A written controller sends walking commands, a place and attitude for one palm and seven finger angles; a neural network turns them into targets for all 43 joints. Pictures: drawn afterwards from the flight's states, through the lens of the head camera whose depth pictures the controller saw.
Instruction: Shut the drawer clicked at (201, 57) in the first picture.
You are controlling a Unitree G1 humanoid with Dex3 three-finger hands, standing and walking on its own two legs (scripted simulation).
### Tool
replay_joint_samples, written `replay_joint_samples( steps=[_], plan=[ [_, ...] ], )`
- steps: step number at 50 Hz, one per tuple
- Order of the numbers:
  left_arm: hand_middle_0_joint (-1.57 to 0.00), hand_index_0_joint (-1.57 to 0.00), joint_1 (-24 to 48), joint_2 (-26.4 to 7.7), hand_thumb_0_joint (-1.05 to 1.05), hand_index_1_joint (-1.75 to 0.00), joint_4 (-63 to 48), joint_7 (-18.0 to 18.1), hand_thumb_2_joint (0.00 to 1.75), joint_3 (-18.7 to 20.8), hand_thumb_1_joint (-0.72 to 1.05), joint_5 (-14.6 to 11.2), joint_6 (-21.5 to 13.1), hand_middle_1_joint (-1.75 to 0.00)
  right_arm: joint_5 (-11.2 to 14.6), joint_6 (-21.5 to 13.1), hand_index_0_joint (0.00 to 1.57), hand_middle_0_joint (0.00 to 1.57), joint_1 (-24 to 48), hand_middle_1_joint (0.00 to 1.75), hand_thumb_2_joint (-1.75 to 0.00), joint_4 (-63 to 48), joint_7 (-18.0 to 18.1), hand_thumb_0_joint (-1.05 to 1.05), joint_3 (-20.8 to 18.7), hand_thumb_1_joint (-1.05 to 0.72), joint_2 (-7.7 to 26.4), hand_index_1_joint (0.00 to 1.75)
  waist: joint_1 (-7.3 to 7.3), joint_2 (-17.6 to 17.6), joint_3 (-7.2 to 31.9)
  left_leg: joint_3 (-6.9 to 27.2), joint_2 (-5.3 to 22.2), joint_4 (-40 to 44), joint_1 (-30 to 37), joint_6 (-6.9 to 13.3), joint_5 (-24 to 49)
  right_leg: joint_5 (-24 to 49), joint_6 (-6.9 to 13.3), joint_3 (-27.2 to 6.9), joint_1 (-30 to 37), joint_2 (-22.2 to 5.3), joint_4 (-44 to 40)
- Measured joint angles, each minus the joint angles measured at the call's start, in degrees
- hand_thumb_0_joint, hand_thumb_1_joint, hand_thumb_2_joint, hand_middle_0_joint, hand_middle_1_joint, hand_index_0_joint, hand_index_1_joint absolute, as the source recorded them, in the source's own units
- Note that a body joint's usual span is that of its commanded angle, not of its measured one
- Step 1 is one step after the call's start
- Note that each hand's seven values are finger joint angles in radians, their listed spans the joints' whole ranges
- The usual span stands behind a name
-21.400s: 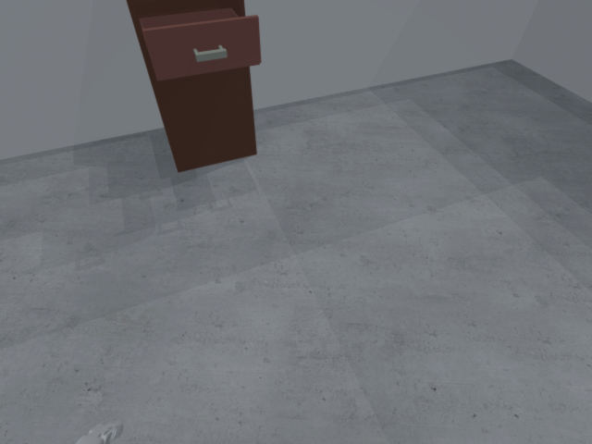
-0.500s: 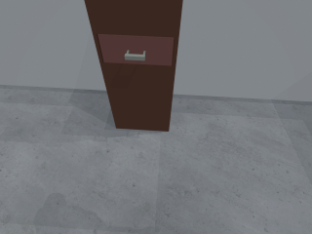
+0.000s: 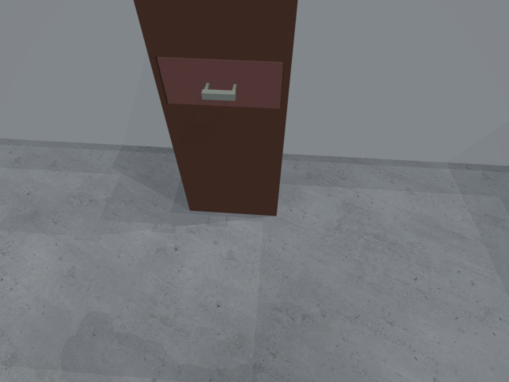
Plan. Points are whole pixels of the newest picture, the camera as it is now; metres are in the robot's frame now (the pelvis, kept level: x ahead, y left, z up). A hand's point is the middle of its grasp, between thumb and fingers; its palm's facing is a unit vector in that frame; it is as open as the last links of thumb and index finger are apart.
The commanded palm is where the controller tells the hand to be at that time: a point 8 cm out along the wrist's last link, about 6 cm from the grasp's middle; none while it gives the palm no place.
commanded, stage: look to check the result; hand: left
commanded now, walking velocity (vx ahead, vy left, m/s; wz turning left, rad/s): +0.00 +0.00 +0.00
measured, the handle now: (220, 90) +0.93 +0.16 -0.07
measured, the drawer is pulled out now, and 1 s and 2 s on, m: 0.00 0.00 0.00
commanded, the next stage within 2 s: stand and wait in 0.02 s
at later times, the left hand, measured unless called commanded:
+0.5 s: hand out of the picture +0.09 +0.23 -0.16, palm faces -0.03 -0.94 -0.33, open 7.4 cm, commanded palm none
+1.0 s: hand out of the picture +0.09 +0.23 -0.16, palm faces -0.03 -0.94 -0.33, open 7.4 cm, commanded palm none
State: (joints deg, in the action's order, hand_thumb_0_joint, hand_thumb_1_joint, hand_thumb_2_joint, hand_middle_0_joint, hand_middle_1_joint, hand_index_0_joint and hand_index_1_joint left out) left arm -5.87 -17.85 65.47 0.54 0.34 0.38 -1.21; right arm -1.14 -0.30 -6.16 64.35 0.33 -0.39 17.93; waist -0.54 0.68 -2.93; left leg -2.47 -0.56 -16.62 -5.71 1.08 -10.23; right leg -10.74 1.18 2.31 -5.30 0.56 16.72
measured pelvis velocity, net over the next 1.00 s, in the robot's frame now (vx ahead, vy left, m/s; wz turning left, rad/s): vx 0.00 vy -0.01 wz -0.01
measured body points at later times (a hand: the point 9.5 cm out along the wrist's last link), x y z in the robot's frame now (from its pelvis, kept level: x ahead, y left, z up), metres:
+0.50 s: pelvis +0.01 -0.01 +0.00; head +0.03 -0.01 +0.45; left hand +0.09 +0.28 -0.13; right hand +0.07 -0.30 -0.14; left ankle -0.01 +0.10 -0.75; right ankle -0.02 -0.10 -0.75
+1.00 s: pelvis +0.00 -0.01 +0.00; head +0.02 -0.02 +0.45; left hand +0.09 +0.28 -0.13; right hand +0.07 -0.31 -0.14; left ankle -0.01 +0.10 -0.75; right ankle -0.02 -0.10 -0.75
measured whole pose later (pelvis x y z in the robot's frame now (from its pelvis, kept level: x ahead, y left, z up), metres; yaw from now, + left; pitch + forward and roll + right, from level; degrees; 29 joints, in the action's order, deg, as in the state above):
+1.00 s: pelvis +0.00 -0.01 +0.00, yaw -1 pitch -1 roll +0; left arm -5.9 -18.2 65.2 0.5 0.4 0.3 -1.4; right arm -1.2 -0.3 -7.1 64.6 0.5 -0.3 18.6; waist -0.9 0.5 -2.5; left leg -2.7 0.6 -15.4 -4.0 -0.1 -10.1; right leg -10.4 2.3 2.0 -3.7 1.8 15.3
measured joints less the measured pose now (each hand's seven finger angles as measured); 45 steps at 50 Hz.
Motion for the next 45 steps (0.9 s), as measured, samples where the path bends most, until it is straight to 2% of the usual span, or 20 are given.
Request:
replay_joint_samples(
  steps=[45],
  plan=[
    [-0.20,-0.20,0.0,-0.3,0.01,-0.30,-0.4,0.0,0.90,0.0,0.91,-0.1,-0.2,-0.30,0.0,0.0,0.21,0.21,-0.8,0.30,-0.90,0.2,0.2,0.01,0.1,-0.90,0.7,0.30,-0.32,-0.1,0.5,-0.2,1.2,1.1,1.8,-1.1,-0.1,0.1,1.0,-0.3,1.7,1.2,-1.3]
  ],
)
